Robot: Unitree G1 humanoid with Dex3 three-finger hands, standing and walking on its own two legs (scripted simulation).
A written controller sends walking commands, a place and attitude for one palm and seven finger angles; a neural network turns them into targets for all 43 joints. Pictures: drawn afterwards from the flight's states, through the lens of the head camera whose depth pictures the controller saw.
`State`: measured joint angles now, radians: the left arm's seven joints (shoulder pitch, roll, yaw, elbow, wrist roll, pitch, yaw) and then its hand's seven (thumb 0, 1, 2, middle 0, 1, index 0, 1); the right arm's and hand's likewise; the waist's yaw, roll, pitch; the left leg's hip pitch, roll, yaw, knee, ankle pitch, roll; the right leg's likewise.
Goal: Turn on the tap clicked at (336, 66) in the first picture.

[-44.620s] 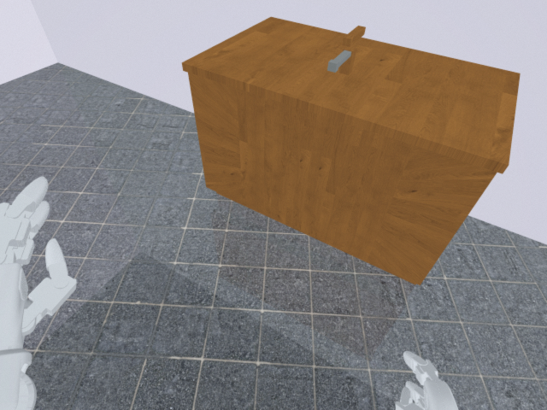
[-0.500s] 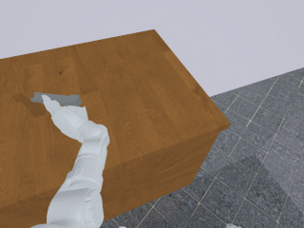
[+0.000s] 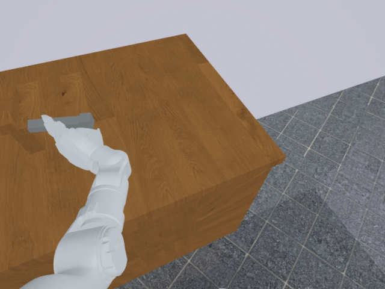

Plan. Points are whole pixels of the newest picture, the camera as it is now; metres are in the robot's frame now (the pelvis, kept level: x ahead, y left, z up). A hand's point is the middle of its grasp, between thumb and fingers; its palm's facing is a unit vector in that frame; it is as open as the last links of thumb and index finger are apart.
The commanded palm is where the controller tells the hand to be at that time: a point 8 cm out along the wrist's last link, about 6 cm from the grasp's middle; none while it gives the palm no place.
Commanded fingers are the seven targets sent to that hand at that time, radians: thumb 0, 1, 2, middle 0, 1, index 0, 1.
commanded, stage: lift the hand up off the lever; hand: left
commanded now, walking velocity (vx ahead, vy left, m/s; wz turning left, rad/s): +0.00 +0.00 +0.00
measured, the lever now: (86, 121) +0.47 +0.23 +0.07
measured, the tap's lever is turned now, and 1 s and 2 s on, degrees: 74 75 75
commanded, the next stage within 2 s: none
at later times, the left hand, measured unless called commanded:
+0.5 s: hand (90, 134) +0.43 +0.21 +0.08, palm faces +0.82 -0.55 -0.12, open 7.8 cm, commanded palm +0.37 +0.21 +0.08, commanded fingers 0.00 0.90 0.90 -0.15 -0.15 -0.15 -0.15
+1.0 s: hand (90, 129) +0.43 +0.21 +0.10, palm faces +0.82 -0.55 -0.14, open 7.8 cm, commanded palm +0.37 +0.21 +0.10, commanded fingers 0.00 0.90 0.90 -0.15 -0.15 -0.15 -0.15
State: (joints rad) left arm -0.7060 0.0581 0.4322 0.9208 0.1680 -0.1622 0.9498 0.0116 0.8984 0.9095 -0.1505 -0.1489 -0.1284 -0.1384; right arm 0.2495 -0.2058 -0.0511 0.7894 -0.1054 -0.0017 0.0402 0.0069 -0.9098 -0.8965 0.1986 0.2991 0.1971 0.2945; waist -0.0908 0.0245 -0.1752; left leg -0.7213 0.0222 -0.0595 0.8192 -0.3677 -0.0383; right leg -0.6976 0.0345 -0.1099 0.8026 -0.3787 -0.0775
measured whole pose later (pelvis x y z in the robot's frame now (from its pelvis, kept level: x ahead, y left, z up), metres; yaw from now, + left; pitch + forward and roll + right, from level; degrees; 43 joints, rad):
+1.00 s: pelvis +0.01 +0.01 +0.01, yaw +0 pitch +11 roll +0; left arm -0.62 -0.01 0.34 0.73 0.13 -0.01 0.94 0.02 0.90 0.90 -0.15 -0.15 -0.15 -0.15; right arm 0.23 -0.20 -0.05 0.80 -0.09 -0.01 0.05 0.01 -0.91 -0.90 0.20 0.30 0.20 0.29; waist -0.05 0.03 -0.15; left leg -0.58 0.01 -0.05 0.73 -0.34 -0.03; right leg -0.55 0.03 -0.10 0.71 -0.35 -0.06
